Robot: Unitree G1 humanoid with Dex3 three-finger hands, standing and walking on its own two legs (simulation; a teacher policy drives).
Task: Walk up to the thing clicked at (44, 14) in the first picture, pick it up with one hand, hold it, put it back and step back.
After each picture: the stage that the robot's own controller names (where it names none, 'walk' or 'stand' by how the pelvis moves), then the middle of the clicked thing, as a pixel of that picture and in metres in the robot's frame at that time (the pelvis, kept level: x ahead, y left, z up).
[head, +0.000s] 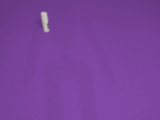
stand; (45, 22) +1.76 +0.43 -0.66
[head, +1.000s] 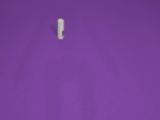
walk; (60, 29) +1.66 +0.16 -0.64
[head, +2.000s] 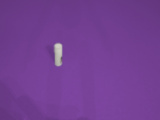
walk; (58, 55) +1.13 +0.16 -0.64
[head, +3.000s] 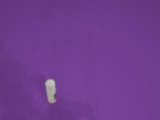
walk; (51, 91) +0.73 +0.20 -0.65
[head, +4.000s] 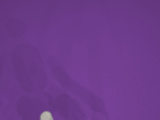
walk; out of the picture +0.45 +0.22 -0.63
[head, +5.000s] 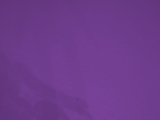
stand; out of the picture +0.38 +0.15 -0.62
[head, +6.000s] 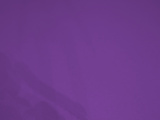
stand; out of the picture +0.34 +0.16 -0.65
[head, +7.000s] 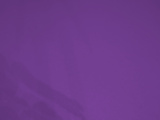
stand; out of the picture +0.34 +0.16 -0.66
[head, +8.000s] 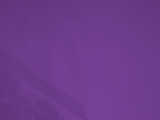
stand; out of the picture +0.34 +0.16 -0.66
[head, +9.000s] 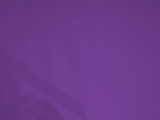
stand; out of the picture +0.34 +0.15 -0.66
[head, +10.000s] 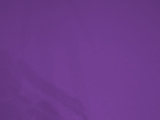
go down; out of the picture +0.33 +0.15 -0.66
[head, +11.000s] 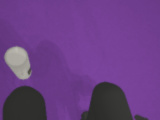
go down; (20, 65) +0.42 +0.19 -0.26
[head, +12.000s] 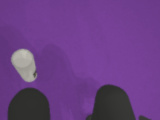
approach; (26, 68) +0.42 +0.19 -0.26
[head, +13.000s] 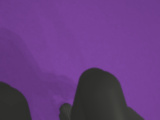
close in; out of the picture +0.41 +0.23 -0.16
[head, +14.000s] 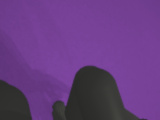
close; out of the picture +0.41 +0.24 -0.16
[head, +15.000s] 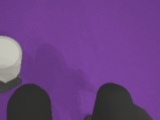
lift; (6, 67) +0.35 +0.23 -0.04
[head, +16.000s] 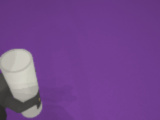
hold; (25, 88) +0.31 +0.16 +0.08
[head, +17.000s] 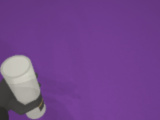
hold; (27, 92) +0.32 +0.17 +0.04
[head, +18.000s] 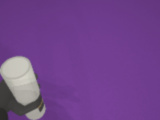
hold; (27, 93) +0.31 +0.17 +0.05
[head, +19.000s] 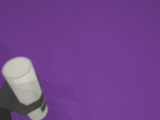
crouch; (29, 93) +0.32 +0.17 +0.04
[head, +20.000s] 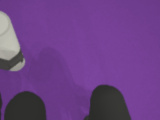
lower; (6, 47) +0.45 +0.19 -0.05
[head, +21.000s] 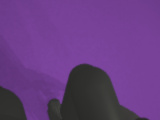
lower; out of the picture +0.43 +0.26 -0.16
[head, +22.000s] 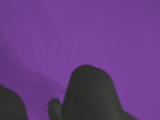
lower; out of the picture +0.43 +0.26 -0.17
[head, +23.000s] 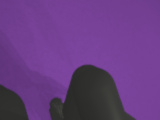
lower; out of the picture +0.43 +0.26 -0.17
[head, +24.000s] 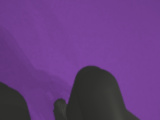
lower; out of the picture +0.41 +0.26 -0.16
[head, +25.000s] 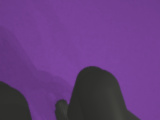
draw back; out of the picture +0.41 +0.25 -0.16
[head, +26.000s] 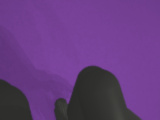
rise; out of the picture +0.41 +0.25 -0.16
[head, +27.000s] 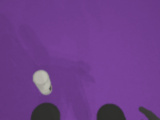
walk; (43, 84) +0.42 +0.18 -0.40
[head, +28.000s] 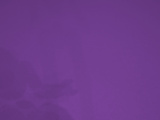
stand; out of the picture +0.36 +0.15 -0.59
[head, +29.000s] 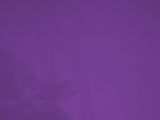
stand; out of the picture +0.36 +0.15 -0.60
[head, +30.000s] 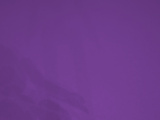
stand; out of the picture +0.37 +0.15 -0.63
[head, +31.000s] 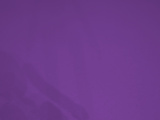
stand; out of the picture +0.37 +0.16 -0.66
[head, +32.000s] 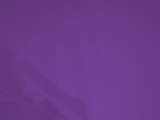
stand; out of the picture +0.35 +0.16 -0.66
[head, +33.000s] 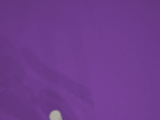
walk; out of the picture +0.40 +0.15 -0.64
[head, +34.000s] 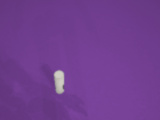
walk; (59, 82) +0.69 +0.12 -0.63
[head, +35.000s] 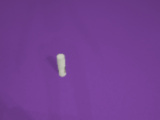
stand; (61, 65) +1.03 +0.21 -0.64
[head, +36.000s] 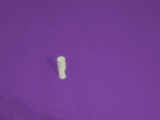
stand; (61, 68) +0.99 +0.15 -0.65
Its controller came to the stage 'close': yes
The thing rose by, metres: 0.68
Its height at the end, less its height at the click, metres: +0.00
